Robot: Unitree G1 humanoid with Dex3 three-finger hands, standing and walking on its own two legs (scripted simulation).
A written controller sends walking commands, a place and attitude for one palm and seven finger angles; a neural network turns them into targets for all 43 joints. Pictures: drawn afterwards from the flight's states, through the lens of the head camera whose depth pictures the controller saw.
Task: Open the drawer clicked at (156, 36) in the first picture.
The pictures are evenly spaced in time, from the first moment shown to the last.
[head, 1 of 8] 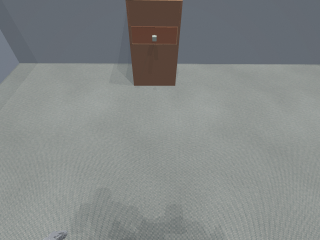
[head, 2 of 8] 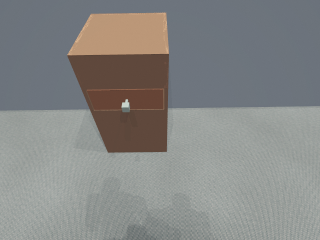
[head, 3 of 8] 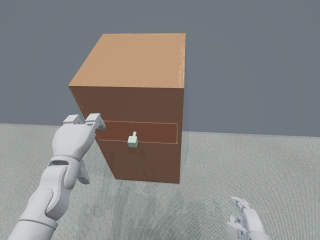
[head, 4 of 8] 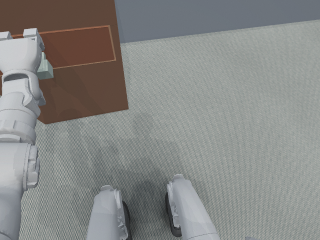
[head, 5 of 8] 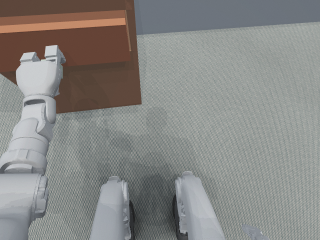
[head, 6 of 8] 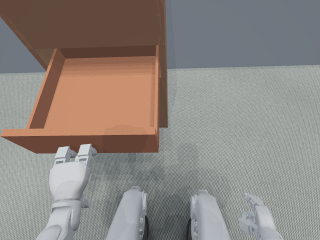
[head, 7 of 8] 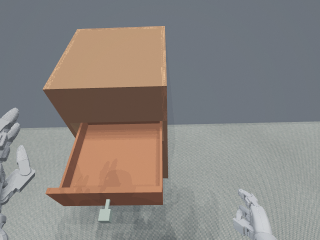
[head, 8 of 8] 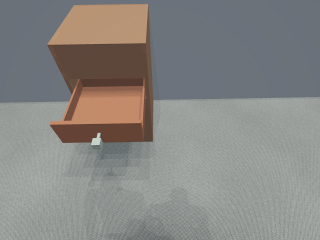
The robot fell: no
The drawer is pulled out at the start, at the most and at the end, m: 0.00 0.30 0.30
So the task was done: yes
